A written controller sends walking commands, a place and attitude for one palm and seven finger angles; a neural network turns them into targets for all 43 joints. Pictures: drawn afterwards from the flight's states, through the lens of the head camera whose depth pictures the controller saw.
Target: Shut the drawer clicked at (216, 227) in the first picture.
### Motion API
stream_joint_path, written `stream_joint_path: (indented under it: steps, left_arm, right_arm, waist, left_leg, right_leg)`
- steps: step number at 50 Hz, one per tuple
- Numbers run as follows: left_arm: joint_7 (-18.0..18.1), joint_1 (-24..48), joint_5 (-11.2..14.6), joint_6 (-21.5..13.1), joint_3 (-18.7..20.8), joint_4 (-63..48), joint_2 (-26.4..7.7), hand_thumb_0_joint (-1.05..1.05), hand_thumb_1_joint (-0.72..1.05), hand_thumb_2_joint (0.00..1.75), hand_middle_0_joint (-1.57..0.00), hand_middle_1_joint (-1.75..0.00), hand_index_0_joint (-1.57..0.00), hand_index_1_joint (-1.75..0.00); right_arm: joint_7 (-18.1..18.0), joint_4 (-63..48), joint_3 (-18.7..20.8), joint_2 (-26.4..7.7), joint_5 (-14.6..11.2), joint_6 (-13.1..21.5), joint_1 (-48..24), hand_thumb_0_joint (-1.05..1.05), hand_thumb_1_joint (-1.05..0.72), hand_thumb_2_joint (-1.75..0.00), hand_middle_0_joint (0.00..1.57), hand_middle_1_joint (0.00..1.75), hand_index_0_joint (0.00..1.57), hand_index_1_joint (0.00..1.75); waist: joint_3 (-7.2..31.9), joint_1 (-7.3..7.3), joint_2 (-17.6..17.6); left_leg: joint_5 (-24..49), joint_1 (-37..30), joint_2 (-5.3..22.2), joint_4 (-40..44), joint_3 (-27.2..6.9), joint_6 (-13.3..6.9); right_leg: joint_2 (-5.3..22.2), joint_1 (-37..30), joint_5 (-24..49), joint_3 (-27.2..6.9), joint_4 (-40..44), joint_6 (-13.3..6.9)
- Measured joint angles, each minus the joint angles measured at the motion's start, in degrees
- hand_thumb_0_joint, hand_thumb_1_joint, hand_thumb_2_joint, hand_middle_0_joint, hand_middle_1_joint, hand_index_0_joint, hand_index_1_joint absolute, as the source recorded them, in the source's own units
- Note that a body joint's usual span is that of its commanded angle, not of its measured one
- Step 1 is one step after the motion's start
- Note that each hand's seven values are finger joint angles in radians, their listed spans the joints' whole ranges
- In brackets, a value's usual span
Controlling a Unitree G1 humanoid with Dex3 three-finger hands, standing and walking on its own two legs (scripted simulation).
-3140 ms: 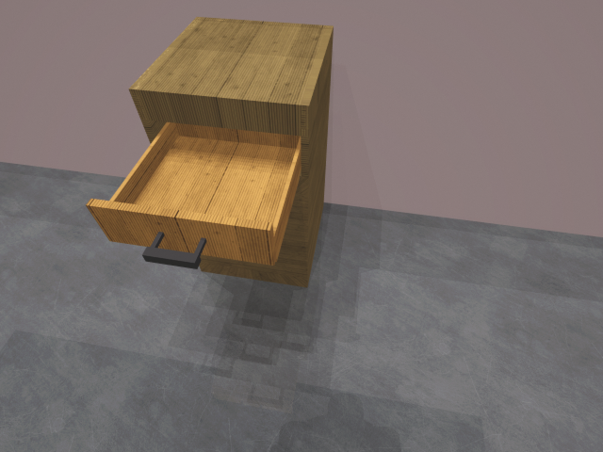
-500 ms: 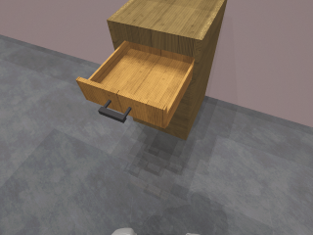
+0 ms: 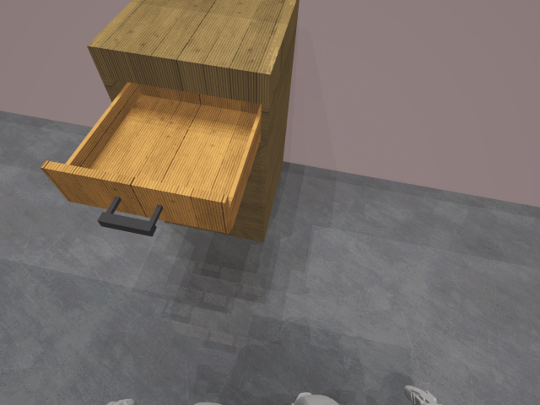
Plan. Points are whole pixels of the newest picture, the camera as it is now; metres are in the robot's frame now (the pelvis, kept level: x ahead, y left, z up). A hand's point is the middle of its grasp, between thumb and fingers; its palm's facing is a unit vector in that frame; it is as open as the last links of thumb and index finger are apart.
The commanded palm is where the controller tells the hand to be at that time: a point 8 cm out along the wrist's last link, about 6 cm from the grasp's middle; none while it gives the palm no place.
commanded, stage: turn to face it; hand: left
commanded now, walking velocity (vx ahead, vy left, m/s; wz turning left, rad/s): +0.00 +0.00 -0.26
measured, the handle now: (132, 215) +0.45 +0.32 -0.12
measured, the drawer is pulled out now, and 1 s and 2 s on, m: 0.30 0.30 0.30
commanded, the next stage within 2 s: take the last steps up to it in 0.06 s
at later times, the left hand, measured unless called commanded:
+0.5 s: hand out of the picture +0.12 +0.16 -0.18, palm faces -0.03 -0.98 -0.18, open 7.3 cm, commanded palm none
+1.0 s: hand out of the picture +0.11 +0.14 -0.17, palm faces -0.06 -0.97 -0.24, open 7.4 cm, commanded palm none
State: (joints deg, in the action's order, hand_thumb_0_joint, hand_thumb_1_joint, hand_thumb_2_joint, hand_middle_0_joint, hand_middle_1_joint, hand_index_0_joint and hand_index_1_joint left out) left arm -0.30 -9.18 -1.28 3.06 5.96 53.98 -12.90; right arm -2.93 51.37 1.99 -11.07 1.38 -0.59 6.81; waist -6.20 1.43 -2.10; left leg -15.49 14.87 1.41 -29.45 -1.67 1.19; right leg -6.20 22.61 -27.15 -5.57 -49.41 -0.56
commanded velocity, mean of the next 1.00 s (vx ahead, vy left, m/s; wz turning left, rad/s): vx -0.01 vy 0.04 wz -0.01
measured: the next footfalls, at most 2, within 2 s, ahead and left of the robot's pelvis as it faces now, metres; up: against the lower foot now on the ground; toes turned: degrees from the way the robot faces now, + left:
right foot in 0.16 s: +0.04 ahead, -0.13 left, +0.00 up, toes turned -5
left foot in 0.40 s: +0.10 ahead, +0.08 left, +0.00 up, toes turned -3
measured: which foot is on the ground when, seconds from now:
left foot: down 0.00-0.16, up 0.18-0.38, down 0.40-1.00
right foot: up 0.00-0.14, down 0.16-1.00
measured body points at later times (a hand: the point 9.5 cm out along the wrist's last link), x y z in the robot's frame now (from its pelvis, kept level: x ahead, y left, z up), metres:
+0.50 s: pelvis +0.05 -0.02 +0.00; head +0.09 -0.01 +0.45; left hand +0.12 +0.21 -0.16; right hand +0.02 -0.26 -0.15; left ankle +0.05 +0.09 -0.73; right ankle +0.00 -0.13 -0.73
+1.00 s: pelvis +0.05 -0.03 +0.00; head +0.07 -0.04 +0.45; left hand +0.11 +0.19 -0.15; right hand +0.08 -0.28 -0.15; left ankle +0.06 +0.09 -0.73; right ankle +0.00 -0.13 -0.73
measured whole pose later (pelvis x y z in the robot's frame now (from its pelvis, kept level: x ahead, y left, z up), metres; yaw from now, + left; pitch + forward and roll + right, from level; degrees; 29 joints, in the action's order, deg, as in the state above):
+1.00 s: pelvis +0.05 -0.03 +0.00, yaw -5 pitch +0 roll -1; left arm 3.3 -13.9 -1.2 -1.1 0.9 57.8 -8.7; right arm -1.4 56.6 2.3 -11.4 0.2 -1.3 11.6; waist -3.2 -0.4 1.6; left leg -18.9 15.4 1.8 -34.1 1.6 -0.4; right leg -2.3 10.2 -19.5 0.4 -30.2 -2.0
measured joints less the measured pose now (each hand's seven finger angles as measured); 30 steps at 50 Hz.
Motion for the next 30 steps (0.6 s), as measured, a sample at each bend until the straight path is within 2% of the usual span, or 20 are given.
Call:
stream_joint_path:
  steps: [2,3,5,7,8,9,11,13,14,16,20,21,24,26,30]
  left_arm:
    - [-0.32,1.3,0.05,0.11,0.13,-0.42,-0.41,0.01,0.91,0.9,-0.2,-0.3,-0.2,-0.3]
    - [-0.46,1.8,0.12,0.13,0.02,-0.66,-0.4,0.01,0.91,0.9,-0.2,-0.3,-0.2,-0.3]
    - [-0.69,2.33,0.16,-0.07,-0.39,-1.11,-0.26,0.0,0.91,0.9,-0.2,-0.3,-0.2,-0.3]
    - [-0.92,2.27,0.2,-0.58,-0.72,-1.4,-0.29,0.0,0.91,0.9,-0.2,-0.3,-0.2,-0.3]
    - [-1.01,1.76,0.12,-1.02,-0.93,-1.72,-0.73,0.0,0.91,0.9,-0.2,-0.3,-0.2,-0.3]
    - [-0.8,1.52,-0.07,-1.55,-0.95,-1.51,-0.88,0.0,0.91,0.9,-0.2,-0.3,-0.2,-0.3]
    - [-0.29,1.79,-0.34,-1.8,-1.53,-0.32,-0.1,0.0,0.91,0.9,-0.2,-0.3,-0.2,-0.3]
    - [0.34,1.49,-0.34,-1.79,-1.98,0.54,0.82,0.0,0.91,0.9,-0.2,-0.3,-0.2,-0.3]
    - [0.63,1.22,-0.37,-1.79,-2.12,0.93,1.23,0.0,0.91,0.9,-0.2,-0.3,-0.2,-0.3]
    - [0.93,0.57,-0.4,-1.87,-2.45,1.69,1.89,0.0,0.91,0.9,-0.2,-0.3,-0.2,-0.3]
    - [0.71,-0.94,-0.06,-2.03,-3.02,3.23,3.06,0.0,0.91,0.9,-0.2,-0.3,-0.2,-0.3]
    - [0.6,-1.13,0.02,-1.88,-3.04,3.61,3.26,0.0,0.91,0.9,-0.2,-0.3,-0.2,-0.3]
    - [0.88,-1.32,0.09,-1.34,-2.81,5.07,3.14,0.0,0.92,0.9,-0.2,-0.3,-0.2,-0.3]
    - [1.08,-1.04,0.34,-1.5,-3.0,6.18,2.76,0.0,0.92,0.9,-0.2,-0.3,-0.2,-0.3]
    - [1.67,-1.56,0.78,-2.44,-3.71,8.1,3.25,0.0,0.93,0.9,-0.2,-0.3,-0.2,-0.3]
  right_arm:
    - [-0.03,0.52,-0.46,0.17,0.41,-0.25,1.53,0.0,-0.9,-0.9,0.2,0.3,0.2,0.3]
    - [-0.01,0.89,-0.54,0.07,0.56,-0.42,2.21,0.0,-0.9,-0.9,0.2,0.3,0.2,0.3]
    - [0.13,1.69,-0.43,-0.26,0.68,-0.77,3.37,0.0,-0.9,-0.9,0.2,0.3,0.2,0.3]
    - [0.36,2.47,-0.1,-0.61,0.38,-1.11,4.59,0.0,-0.9,-0.9,0.2,0.3,0.21,0.3]
    - [0.52,2.67,0.08,-0.64,0.03,-1.27,5.47,0.0,-0.9,-0.9,0.2,0.3,0.21,0.3]
    - [0.7,3.08,0.33,-0.88,-0.34,-1.54,5.78,0.0,-0.9,-0.9,0.2,0.3,0.21,0.3]
    - [0.73,4.25,0.96,-1.96,-0.72,-2.22,5.57,0.0,-0.9,-0.9,0.2,0.3,0.21,0.3]
    - [0.7,5.38,1.3,-2.55,-0.79,-2.4,5.67,0.0,-0.9,-0.9,0.2,0.3,0.2,0.3]
    - [0.8,5.84,1.35,-2.61,-0.82,-2.28,5.88,0.0,-0.91,-0.9,0.2,0.3,0.2,0.3]
    - [1.1,6.55,1.24,-2.36,-0.88,-1.81,6.6,0.0,-0.91,-0.9,0.2,0.3,0.2,0.29]
    - [1.66,7.63,0.51,-1.53,-0.53,-0.27,9.19,0.0,-0.91,-0.9,0.2,0.3,0.2,0.29]
    - [1.68,8.04,0.36,-1.2,-0.29,0.15,9.84,0.0,-0.91,-0.9,0.2,0.3,0.2,0.29]
    - [1.47,9.25,-0.41,0.86,0.2,0.57,11.22,0.0,-0.91,-0.9,0.2,0.3,0.2,0.29]
    - [0.97,10.05,-1.05,2.31,0.0,0.89,11.54,0.0,-0.91,-0.9,0.2,0.3,0.2,0.29]
    - [0.52,11.6,-1.53,4.11,-0.89,0.62,10.31,0.0,-0.91,-0.9,0.2,0.3,0.2,0.29]
  waist:
    - [-0.75,-0.03,0.25]
    - [-1.12,-0.08,0.84]
    - [-1.66,-0.37,2.37]
    - [-1.77,-0.68,3.48]
    - [-1.29,-0.83,3.0]
    - [-1.12,-0.99,2.91]
    - [-1.98,-2.13,4.38]
    - [-2.2,-2.73,4.69]
    - [-2.14,-2.84,4.45]
    - [-1.71,-2.9,3.67]
    - [0.21,-2.71,2.99]
    - [0.65,-2.67,2.85]
    - [1.64,-1.96,0.73]
    - [1.7,-1.42,-0.16]
    - [1.92,-1.43,1.13]
  left_leg:
    - [0.01,-0.87,0.72,1.23,0.44,0.92]
    - [0.15,-1.26,1.28,1.71,0.58,1.22]
    - [-0.12,-1.69,2.69,1.64,0.94,1.76]
    - [-1.62,-1.37,3.94,-0.4,1.55,2.56]
    - [-2.96,-0.52,3.83,-2.63,2.2,2.79]
    - [-5.89,0.87,3.87,-6.4,2.6,2.6]
    - [-12.5,3.72,3.29,-15.52,1.18,1.8]
    - [-13.83,5.85,2.01,-21.99,0.97,1.28]
    - [-13.68,6.14,1.51,-22.67,1.42,1.12]
    - [-12.15,5.3,0.78,-19.13,2.64,0.88]
    - [-3.29,0.14,-0.06,-3.09,3.77,0.05]
    - [-0.54,-0.26,-0.23,-1.84,3.51,-0.92]
    - [-1.3,-0.85,-1.56,-2.17,3.96,-2.31]
    - [-1.18,-2.06,-2.36,-0.25,4.31,-2.32]
    - [-0.03,-3.99,-2.01,3.07,3.9,-1.67]
  right_leg:
    - [1.81,2.23,-1.15,1.91,-5.91,0.95]
    - [2.74,2.2,-1.55,2.91,-5.59,1.17]
    - [4.17,0.36,-0.98,4.85,-0.21,1.24]
    - [4.98,-3.39,5.23,6.19,9.39,0.99]
    - [5.86,-5.61,11.43,5.83,14.95,0.37]
    - [5.9,-6.08,11.63,5.39,16.13,-0.17]
    - [5.01,-6.27,8.8,5.66,14.43,-0.87]
    - [4.79,-7.63,8.09,5.5,15.54,-1.04]
    - [4.82,-8.55,8.4,5.29,16.63,-1.02]
    - [5.03,-10.46,9.27,4.99,18.97,-0.93]
    - [4.9,-12.65,8.62,5.48,20.15,-0.38]
    - [4.92,-12.57,7.71,5.76,19.16,-0.17]
    - [6.29,-12.17,5.27,5.91,16.71,-0.64]
    - [7.18,-12.46,6.53,6.19,17.84,-0.54]
    - [6.79,-14.85,7.49,6.62,22.03,-0.12]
